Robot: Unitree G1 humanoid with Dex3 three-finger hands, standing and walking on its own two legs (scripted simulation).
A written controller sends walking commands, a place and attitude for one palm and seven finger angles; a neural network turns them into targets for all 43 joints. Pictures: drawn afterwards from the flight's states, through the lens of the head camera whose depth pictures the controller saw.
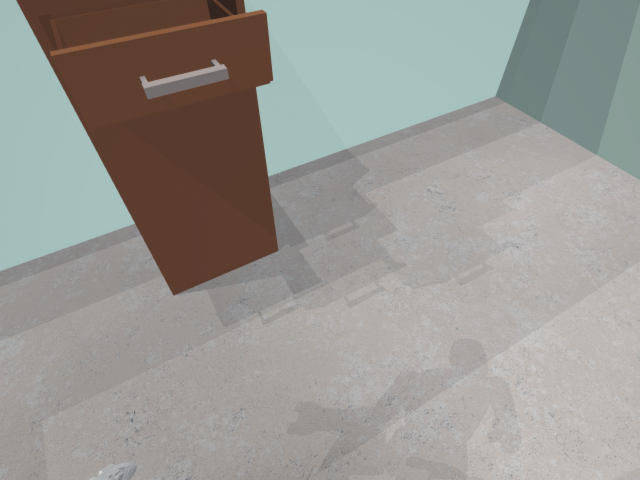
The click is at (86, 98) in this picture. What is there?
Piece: drawer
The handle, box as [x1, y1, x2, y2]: [139, 59, 228, 98]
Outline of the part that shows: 227,69 223,64 220,65 214,59 211,60 213,66 204,69 149,82 146,80 144,76 139,77 147,98 151,98 228,78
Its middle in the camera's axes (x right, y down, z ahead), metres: -0.26 -0.31 +0.73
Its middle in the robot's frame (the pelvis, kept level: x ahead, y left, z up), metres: +0.76 +0.30 +0.13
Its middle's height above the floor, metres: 0.89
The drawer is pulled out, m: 0.19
